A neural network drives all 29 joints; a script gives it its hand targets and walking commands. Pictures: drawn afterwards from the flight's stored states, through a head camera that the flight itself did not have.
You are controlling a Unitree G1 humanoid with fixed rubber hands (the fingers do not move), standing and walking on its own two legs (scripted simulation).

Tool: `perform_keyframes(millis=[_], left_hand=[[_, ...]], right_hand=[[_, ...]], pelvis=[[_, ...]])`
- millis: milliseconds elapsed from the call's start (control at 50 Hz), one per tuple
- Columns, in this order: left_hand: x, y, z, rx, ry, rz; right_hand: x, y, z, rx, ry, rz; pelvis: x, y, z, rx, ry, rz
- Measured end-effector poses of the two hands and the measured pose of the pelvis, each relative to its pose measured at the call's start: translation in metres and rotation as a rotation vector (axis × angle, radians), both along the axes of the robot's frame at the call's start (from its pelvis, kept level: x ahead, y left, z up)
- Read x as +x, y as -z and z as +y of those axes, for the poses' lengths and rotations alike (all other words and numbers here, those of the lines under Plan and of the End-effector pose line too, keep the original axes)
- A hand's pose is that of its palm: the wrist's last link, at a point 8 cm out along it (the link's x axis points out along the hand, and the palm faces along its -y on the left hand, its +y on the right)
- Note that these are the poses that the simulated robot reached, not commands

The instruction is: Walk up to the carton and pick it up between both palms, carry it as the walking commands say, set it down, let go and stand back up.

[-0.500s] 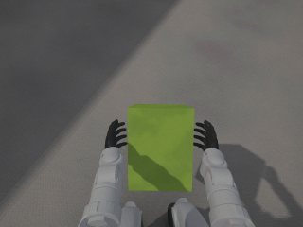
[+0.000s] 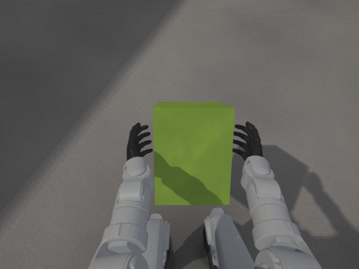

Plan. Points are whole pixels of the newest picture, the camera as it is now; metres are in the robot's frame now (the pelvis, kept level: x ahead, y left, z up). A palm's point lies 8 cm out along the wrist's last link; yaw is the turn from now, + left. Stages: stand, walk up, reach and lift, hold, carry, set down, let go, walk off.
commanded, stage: set down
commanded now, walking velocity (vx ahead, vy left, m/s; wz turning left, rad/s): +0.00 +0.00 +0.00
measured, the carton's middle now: (190, 147) +0.43 -0.03 -0.18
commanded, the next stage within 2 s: none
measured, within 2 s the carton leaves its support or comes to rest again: neither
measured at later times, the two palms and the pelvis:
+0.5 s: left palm (146, 155) +0.40 +0.09 -0.15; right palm (244, 157) +0.39 -0.17 -0.16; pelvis -0.03 -0.03 -0.08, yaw +0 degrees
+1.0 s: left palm (150, 155) +0.44 +0.10 -0.26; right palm (232, 158) +0.42 -0.17 -0.26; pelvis -0.06 -0.02 -0.16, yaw +0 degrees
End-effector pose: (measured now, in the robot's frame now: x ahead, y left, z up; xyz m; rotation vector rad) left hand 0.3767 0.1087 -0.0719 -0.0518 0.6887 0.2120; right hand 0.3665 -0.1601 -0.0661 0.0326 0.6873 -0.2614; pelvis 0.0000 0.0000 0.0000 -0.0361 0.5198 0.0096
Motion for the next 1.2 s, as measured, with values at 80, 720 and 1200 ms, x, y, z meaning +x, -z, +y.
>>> perform_keyframes(millis=[80,720,1200], left_hand=[[0.006,0.014,-0.003,0.001,-0.003,-0.015],[0.044,0.125,-0.014,0.051,0.035,0.012],[0.063,0.251,-0.016,0.038,0.007,-0.026]], right_hand=[[0.007,0.013,-0.002,-0.005,0.003,-0.014],[0.035,0.132,-0.011,-0.024,0.025,0.023],[0.051,0.257,-0.01,-0.043,0.076,-0.007]], pelvis=[[-0.007,0.016,-0.003,0.001,-0.001,0.016],[-0.042,0.121,-0.029,0.038,0.019,0.109],[-0.082,0.189,-0.011,0.0,-0.004,-0.086]])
